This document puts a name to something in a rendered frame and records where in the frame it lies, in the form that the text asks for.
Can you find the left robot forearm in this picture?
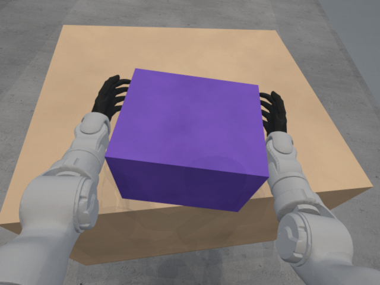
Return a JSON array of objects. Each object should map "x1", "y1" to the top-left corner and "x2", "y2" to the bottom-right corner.
[{"x1": 19, "y1": 112, "x2": 110, "y2": 228}]

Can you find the robot left upper arm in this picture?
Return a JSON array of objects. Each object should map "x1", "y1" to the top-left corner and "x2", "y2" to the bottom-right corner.
[{"x1": 0, "y1": 176, "x2": 99, "y2": 285}]

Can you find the carton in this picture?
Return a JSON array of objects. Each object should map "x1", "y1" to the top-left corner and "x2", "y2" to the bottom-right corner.
[{"x1": 104, "y1": 68, "x2": 269, "y2": 212}]

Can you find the pedestal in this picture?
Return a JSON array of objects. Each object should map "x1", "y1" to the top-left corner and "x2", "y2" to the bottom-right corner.
[{"x1": 0, "y1": 25, "x2": 373, "y2": 265}]

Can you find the robot left hand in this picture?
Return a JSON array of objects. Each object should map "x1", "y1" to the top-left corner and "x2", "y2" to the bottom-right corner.
[{"x1": 91, "y1": 75, "x2": 131, "y2": 121}]

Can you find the robot right upper arm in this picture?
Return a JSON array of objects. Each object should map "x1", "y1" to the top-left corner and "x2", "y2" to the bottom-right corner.
[{"x1": 275, "y1": 211, "x2": 380, "y2": 285}]

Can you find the right robot forearm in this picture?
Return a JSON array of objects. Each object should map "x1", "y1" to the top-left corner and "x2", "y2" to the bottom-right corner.
[{"x1": 265, "y1": 131, "x2": 353, "y2": 259}]

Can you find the robot right hand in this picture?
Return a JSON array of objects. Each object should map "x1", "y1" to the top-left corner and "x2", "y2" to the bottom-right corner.
[{"x1": 259, "y1": 91, "x2": 287, "y2": 136}]

